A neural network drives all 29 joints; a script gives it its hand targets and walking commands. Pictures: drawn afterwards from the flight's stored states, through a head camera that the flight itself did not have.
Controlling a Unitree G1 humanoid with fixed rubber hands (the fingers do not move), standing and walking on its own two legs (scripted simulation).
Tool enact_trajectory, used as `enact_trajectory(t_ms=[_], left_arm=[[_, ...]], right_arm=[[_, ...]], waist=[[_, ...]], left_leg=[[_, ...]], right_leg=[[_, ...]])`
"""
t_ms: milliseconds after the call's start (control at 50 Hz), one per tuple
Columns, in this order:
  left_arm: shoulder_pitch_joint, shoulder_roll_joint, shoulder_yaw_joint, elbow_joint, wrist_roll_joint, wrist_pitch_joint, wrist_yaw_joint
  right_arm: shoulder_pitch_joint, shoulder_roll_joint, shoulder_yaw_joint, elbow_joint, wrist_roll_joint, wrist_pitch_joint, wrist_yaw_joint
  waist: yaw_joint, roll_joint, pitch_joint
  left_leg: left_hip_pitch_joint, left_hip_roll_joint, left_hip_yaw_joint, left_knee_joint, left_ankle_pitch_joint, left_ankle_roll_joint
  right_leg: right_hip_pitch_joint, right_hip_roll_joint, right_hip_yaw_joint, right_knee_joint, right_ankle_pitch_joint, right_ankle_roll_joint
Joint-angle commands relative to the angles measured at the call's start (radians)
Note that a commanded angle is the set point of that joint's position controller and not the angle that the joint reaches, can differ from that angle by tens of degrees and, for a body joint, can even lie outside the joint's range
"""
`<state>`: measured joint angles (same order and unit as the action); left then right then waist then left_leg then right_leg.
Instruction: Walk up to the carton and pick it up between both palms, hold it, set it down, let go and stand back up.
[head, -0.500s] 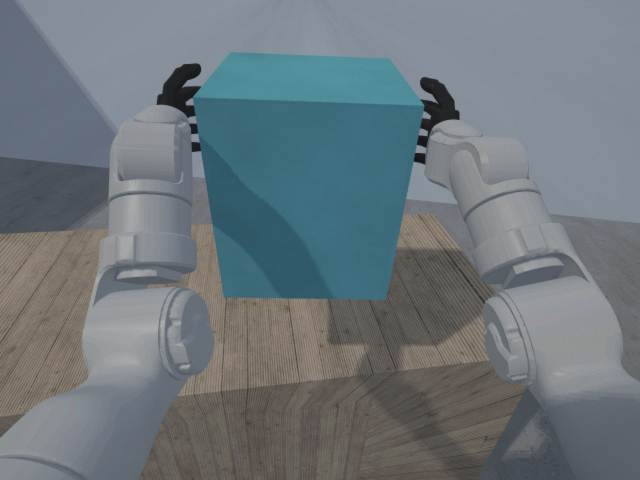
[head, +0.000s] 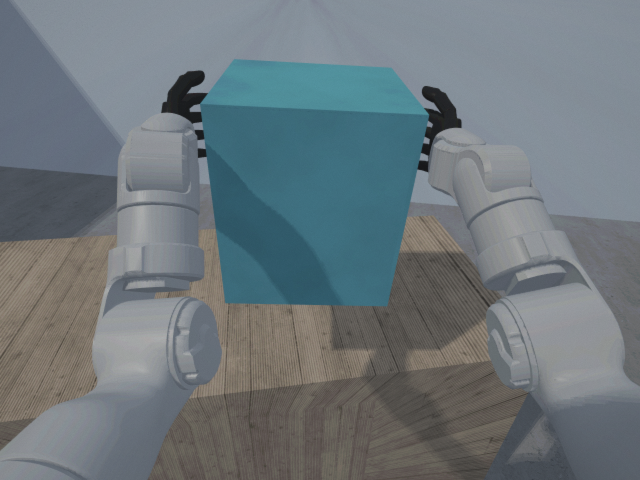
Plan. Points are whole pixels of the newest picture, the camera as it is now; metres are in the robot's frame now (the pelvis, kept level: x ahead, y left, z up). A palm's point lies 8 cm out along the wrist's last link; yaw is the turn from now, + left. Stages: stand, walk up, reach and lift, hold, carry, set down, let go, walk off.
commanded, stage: hold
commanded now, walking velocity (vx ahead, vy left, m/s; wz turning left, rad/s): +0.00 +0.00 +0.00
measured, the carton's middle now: (310, 182) +0.40 +0.00 +0.26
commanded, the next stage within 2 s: none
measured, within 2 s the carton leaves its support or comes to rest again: neither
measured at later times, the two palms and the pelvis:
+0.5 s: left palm (173, 129) +0.37 +0.16 +0.34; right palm (439, 138) +0.36 -0.14 +0.33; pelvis +0.00 +0.00 +0.00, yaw +0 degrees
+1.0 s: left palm (185, 134) +0.37 +0.15 +0.34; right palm (448, 148) +0.36 -0.15 +0.32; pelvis +0.00 +0.00 +0.00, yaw +0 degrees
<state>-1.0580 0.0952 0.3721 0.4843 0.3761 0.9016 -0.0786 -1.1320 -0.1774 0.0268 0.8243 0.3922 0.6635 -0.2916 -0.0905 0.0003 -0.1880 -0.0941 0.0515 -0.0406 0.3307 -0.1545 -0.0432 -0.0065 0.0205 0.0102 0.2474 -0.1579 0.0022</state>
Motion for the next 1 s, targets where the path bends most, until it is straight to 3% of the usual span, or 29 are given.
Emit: enact_trajectory(t_ms=[0,20,40,140,200,280,340,380,420,480,520,560,600,660,820,840,900,940,980], left_arm=[[-0.655,-0.537,-0.265,-0.031,-0.234,-0.071,-0.182],[-0.639,-0.532,-0.238,0.001,-0.229,-0.072,-0.186],[-0.636,-0.525,-0.228,0.034,-0.218,-0.070,-0.187],[-0.655,-0.522,-0.219,0.086,-0.202,-0.079,-0.202],[-0.665,-0.479,-0.187,0.083,-0.191,-0.087,-0.204],[-0.670,-0.491,-0.196,0.034,-0.199,-0.090,-0.198],[-0.673,-0.495,-0.207,0.007,-0.217,-0.091,-0.187],[-0.652,-0.502,-0.205,-0.003,-0.206,-0.078,-0.185],[-0.620,-0.486,-0.214,-0.028,-0.206,-0.067,-0.186],[-0.636,-0.502,-0.248,-0.037,-0.218,-0.058,-0.189],[-0.623,-0.510,-0.242,-0.034,-0.215,-0.053,-0.197],[-0.622,-0.536,-0.290,-0.088,-0.238,-0.059,-0.198],[-0.628,-0.567,-0.312,-0.111,-0.255,-0.055,-0.190],[-0.624,-0.569,-0.310,-0.096,-0.241,-0.052,-0.186],[-0.599,-0.542,-0.257,-0.091,-0.208,-0.052,-0.180],[-0.600,-0.522,-0.231,-0.044,-0.191,-0.054,-0.182],[-0.636,-0.515,-0.218,-0.028,-0.201,-0.065,-0.183],[-0.606,-0.489,-0.200,0.006,-0.188,-0.064,-0.186],[-0.633,-0.513,-0.235,-0.035,-0.225,-0.071,-0.187]], right_arm=[[-0.801,0.535,0.111,-0.291,0.142,-0.044,0.151],[-0.805,0.540,0.113,-0.299,0.138,-0.043,0.147],[-0.815,0.533,0.100,-0.287,0.129,-0.042,0.145],[-0.803,0.501,0.058,-0.202,0.101,-0.045,0.153],[-0.809,0.516,0.073,-0.198,0.115,-0.043,0.149],[-0.793,0.510,0.084,-0.195,0.138,-0.039,0.153],[-0.786,0.524,0.093,-0.221,0.147,-0.041,0.155],[-0.778,0.514,0.101,-0.221,0.168,-0.036,0.159],[-0.760,0.497,0.110,-0.240,0.181,-0.033,0.157],[-0.748,0.476,0.095,-0.217,0.159,-0.029,0.153],[-0.737,0.492,0.099,-0.228,0.153,-0.029,0.152],[-0.757,0.501,0.118,-0.307,0.166,-0.040,0.144],[-0.775,0.503,0.131,-0.354,0.194,-0.040,0.141],[-0.728,0.490,0.098,-0.291,0.161,-0.030,0.146],[-0.777,0.534,0.151,-0.335,0.176,-0.041,0.154],[-0.762,0.527,0.142,-0.277,0.159,-0.029,0.154],[-0.782,0.553,0.135,-0.250,0.154,-0.035,0.162],[-0.784,0.536,0.128,-0.258,0.145,-0.035,0.157],[-0.775,0.545,0.131,-0.299,0.159,-0.036,0.148]], waist=[[-0.027,0.014,-0.216],[-0.005,-0.014,-0.208],[-0.009,-0.022,-0.187],[-0.024,0.040,-0.135],[-0.009,-0.001,-0.168],[0.002,0.033,-0.205],[0.001,0.006,-0.237],[0.012,0.035,-0.220],[0.010,0.029,-0.217],[-0.026,0.052,-0.196],[-0.017,0.038,-0.172],[-0.039,0.058,-0.240],[-0.031,0.103,-0.261],[-0.046,0.114,-0.193],[0.000,0.030,-0.211],[0.011,0.006,-0.165],[0.018,-0.038,-0.174],[0.019,-0.040,-0.188],[0.003,-0.022,-0.239]], left_leg=[[0.063,-0.092,0.048,-0.026,0.163,0.008],[0.051,-0.093,0.054,-0.030,0.134,0.018],[0.038,-0.090,0.050,-0.034,0.128,0.019],[0.003,-0.078,0.039,-0.073,0.044,0.019],[0.041,-0.098,0.051,-0.045,0.099,0.021],[0.040,-0.082,0.048,-0.043,0.148,0.010],[0.076,-0.089,0.050,-0.022,0.184,0.008],[0.079,-0.086,0.045,-0.025,0.211,0.006],[0.074,-0.079,0.045,-0.021,0.231,0.001],[0.070,-0.073,0.047,-0.027,0.212,-0.009],[0.059,-0.083,0.049,-0.035,0.197,-0.005],[0.098,-0.084,0.045,-0.011,0.254,-0.015],[0.099,-0.080,0.038,0.001,0.300,-0.030],[0.071,-0.078,0.037,-0.028,0.200,-0.028],[0.055,-0.093,0.044,-0.018,0.222,-0.005],[0.041,-0.091,0.052,-0.033,0.191,0.002],[0.050,-0.084,0.050,-0.046,0.138,0.022],[0.063,-0.090,0.058,-0.035,0.166,0.022],[0.086,-0.095,0.053,-0.020,0.189,0.016]], right_leg=[[0.016,0.051,0.006,-0.031,0.136,0.021],[0.015,0.057,0.004,-0.035,0.114,0.023],[0.005,0.053,0.003,-0.038,0.108,0.026],[-0.010,0.046,0.006,-0.048,0.016,0.007],[-0.039,0.034,0.009,-0.055,0.062,0.020],[0.009,0.056,-0.002,-0.034,0.100,0.022],[-0.007,0.048,0.008,-0.036,0.144,0.024],[0.003,0.060,-0.005,-0.026,0.160,0.024],[0.020,0.065,-0.005,-0.025,0.173,0.021],[0.017,0.066,-0.006,-0.026,0.145,0.013],[0.009,0.062,0.001,-0.036,0.149,0.013],[0.034,0.063,-0.002,-0.023,0.203,0.010],[0.049,0.068,-0.008,-0.017,0.212,0.004],[0.020,0.066,-0.009,-0.032,0.130,0.000],[0.044,0.060,-0.003,-0.020,0.197,0.021],[0.037,0.063,-0.006,-0.027,0.164,0.019],[-0.006,0.064,-0.004,-0.035,0.108,0.026],[-0.003,0.058,0.004,-0.038,0.141,0.028],[0.004,0.054,0.013,-0.034,0.185,0.027]])
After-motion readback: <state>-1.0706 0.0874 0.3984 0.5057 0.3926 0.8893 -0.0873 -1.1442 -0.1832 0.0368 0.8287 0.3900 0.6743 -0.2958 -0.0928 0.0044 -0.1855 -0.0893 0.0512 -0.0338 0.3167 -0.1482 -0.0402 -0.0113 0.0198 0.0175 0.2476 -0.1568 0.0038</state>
